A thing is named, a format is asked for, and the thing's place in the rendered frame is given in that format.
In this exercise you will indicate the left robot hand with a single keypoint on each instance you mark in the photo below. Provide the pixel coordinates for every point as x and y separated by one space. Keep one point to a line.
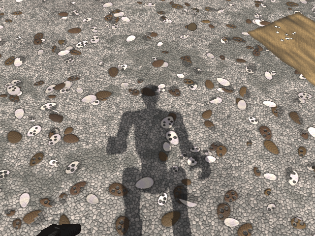
69 229

